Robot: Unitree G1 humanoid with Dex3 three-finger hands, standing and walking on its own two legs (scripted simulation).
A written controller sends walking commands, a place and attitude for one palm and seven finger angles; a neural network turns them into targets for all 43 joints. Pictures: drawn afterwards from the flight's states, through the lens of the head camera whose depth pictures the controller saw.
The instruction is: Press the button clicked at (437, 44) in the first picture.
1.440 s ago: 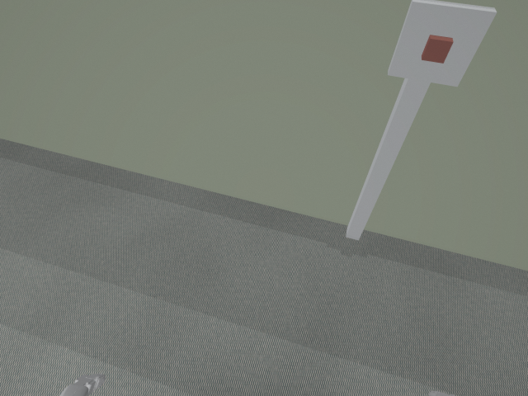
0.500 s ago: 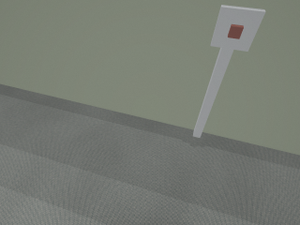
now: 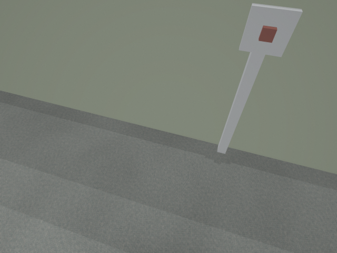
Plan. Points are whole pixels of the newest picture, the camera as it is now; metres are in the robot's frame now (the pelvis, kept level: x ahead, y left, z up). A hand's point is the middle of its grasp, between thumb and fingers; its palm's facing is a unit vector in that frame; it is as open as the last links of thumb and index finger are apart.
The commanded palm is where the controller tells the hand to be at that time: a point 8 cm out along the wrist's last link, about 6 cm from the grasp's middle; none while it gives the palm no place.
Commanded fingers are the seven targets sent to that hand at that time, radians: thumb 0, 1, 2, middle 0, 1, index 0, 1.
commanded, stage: look at it before walking up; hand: left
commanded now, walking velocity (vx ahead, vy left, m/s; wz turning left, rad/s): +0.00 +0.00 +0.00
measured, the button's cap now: (267, 33) +0.89 -0.35 +0.12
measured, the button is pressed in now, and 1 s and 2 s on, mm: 0 0 0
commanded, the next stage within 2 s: walk to a spot facing it in 0.20 s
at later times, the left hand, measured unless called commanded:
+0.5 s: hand out of the picture +0.08 +0.23 -0.17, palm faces -0.07 -0.94 -0.33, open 7.4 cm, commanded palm none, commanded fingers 0.00 0.90 0.90 -0.20 -0.30 -0.20 -0.30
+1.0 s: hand out of the picture +0.07 +0.15 -0.16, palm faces -0.25 -0.93 -0.25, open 7.4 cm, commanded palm none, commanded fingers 0.00 0.90 0.90 -0.20 -0.30 -0.20 -0.30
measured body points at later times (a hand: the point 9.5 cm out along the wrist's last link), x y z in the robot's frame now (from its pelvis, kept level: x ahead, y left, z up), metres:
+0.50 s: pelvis +0.00 +0.00 -0.01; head +0.02 +0.00 +0.44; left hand +0.08 +0.28 -0.14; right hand +0.09 -0.29 -0.14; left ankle +0.00 +0.12 -0.75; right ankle +0.00 -0.12 -0.75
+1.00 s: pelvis -0.03 -0.03 +0.00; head +0.01 -0.05 +0.44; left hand +0.08 +0.20 -0.14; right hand -0.02 -0.30 -0.15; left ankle +0.00 +0.14 -0.68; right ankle -0.01 -0.11 -0.75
